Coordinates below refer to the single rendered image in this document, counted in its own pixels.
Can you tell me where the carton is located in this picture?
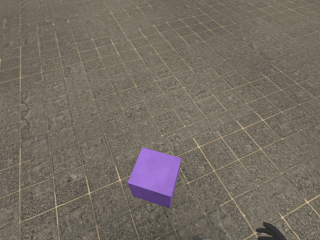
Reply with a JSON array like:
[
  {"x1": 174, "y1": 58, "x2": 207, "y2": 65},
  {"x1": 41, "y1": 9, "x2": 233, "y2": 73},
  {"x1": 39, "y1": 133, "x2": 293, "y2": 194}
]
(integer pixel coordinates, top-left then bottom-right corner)
[{"x1": 128, "y1": 147, "x2": 182, "y2": 208}]

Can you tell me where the robot right hand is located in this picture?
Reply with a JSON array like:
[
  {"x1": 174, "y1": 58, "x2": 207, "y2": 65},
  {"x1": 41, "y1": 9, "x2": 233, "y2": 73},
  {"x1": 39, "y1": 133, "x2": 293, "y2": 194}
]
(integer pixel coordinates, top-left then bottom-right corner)
[{"x1": 256, "y1": 222, "x2": 286, "y2": 240}]

